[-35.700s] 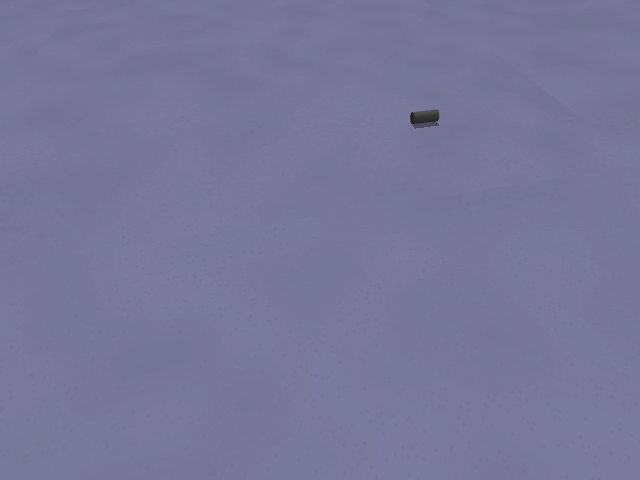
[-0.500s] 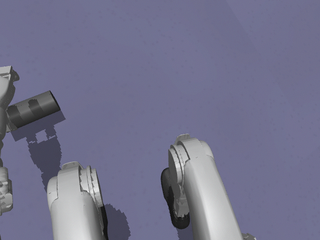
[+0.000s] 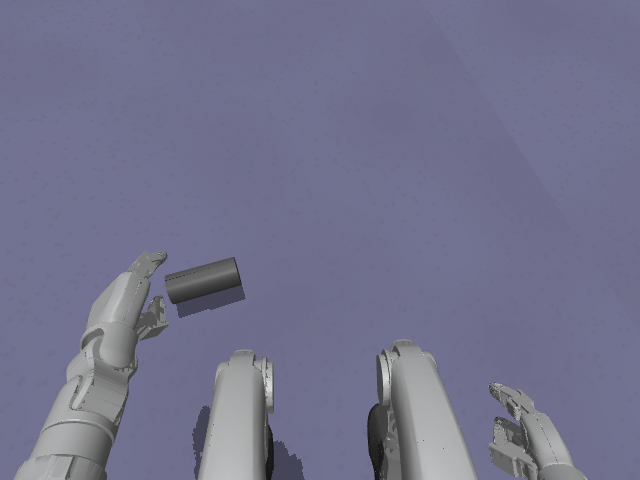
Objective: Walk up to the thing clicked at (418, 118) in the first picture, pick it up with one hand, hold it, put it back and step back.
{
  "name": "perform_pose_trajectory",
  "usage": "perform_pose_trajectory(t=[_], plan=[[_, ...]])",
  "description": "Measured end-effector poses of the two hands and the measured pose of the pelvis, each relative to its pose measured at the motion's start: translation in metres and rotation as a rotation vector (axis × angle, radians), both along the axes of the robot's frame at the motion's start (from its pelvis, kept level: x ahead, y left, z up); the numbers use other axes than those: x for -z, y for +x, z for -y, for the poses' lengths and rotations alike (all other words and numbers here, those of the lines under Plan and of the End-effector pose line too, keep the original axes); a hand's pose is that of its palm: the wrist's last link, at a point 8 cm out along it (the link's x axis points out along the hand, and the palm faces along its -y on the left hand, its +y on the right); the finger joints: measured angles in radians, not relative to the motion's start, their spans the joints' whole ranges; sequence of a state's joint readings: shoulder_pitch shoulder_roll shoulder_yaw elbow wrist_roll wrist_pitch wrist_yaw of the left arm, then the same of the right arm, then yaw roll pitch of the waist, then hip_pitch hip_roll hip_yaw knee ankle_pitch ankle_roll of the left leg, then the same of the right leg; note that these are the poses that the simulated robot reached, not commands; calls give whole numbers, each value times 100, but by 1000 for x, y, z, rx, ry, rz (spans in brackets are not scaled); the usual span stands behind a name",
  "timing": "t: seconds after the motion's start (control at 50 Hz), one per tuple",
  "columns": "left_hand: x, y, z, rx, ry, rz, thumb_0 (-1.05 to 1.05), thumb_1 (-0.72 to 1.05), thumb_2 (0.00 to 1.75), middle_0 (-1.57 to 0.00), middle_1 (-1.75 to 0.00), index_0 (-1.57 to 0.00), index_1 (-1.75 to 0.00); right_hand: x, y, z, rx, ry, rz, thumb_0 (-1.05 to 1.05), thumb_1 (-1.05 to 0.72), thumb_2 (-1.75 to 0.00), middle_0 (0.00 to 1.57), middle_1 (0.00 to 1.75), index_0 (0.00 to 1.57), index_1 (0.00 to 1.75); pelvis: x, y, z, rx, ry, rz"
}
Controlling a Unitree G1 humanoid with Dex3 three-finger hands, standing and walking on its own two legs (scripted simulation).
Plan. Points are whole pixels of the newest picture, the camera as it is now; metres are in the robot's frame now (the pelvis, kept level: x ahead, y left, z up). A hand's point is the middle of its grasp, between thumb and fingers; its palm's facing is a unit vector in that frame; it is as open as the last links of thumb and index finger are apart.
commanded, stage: home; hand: left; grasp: from above
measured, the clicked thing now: (204, 280) +0.51 +0.25 -0.46
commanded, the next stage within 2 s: none
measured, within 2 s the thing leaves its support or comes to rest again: neither
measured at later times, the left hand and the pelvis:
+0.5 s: hand (109, 373) +0.25 +0.19 +0.10, palm faces +0.09 -0.97 -0.24, open 7.4 cm; pelvis +0.04 -0.01 +0.17, yaw +2 degrees
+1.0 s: hand (34, 425) +0.22 +0.19 +0.18, palm faces +0.11 -0.97 -0.20, open 7.4 cm; pelvis +0.07 +0.00 +0.22, yaw +3 degrees
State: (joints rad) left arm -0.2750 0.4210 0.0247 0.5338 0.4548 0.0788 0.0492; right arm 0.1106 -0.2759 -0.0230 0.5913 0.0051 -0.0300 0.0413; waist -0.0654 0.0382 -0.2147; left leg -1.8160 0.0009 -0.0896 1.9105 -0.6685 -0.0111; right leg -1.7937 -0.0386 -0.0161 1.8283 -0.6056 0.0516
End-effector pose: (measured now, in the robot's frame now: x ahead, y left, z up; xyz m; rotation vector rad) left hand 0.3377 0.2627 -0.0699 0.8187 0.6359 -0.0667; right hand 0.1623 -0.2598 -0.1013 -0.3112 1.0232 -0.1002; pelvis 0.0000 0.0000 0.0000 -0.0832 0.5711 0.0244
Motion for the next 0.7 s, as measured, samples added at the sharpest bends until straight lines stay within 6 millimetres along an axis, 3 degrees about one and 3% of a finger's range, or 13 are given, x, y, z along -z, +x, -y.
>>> perform_pose_trajectory(t=[0.1, 0.2, 0.34, 0.48, 0.6, 0.7], plan=[[-37, -29, 3, -117, -96, 16, 0, 84, 91, -22, -32, -21, -33, -40, 28, -8, -9, 7, 113, 0, -90, -90, 20, 30, 20, 30, -30, 1, 2, -10, 7, 43], [-75, -56, 9, -242, -218, -18, 0, 87, 91, -22, -31, -21, -31, -80, 41, -18, 2, 32, 188, 0, -90, -90, 20, 30, 20, 30, -65, 5, 4, -11, 16, 93], [-133, -87, 22, -370, -359, -77, 1, 89, 90, -21, -30, -20, -31, -139, 39, -26, 34, 44, 238, 1, -90, -90, 20, 30, 20, 30, -119, 21, 5, -15, 26, 170], [-188, -101, 28, -478, -462, -80, 1, 89, 90, -21, -30, -20, -30, -190, 30, -24, 81, 9, 263, 1, -90, -90, 20, 30, 20, 30, -166, 41, 6, -23, 30, 247], [-233, -112, 29, -505, -503, -71, 1, 90, 90, -21, -30, -20, -30, -228, 31, -20, 109, -19, 309, 1, -90, -90, 20, 30, 20, 30, -198, 57, 5, -27, 33, 313], [-266, -123, 28, -496, -502, -54, 1, 90, 90, -21, -30, -20, -30, -251, 43, -19, 112, -25, 376, 1, -90, -90, 20, 30, 20, 30, -215, 69, 2, -28, 36, 354]])
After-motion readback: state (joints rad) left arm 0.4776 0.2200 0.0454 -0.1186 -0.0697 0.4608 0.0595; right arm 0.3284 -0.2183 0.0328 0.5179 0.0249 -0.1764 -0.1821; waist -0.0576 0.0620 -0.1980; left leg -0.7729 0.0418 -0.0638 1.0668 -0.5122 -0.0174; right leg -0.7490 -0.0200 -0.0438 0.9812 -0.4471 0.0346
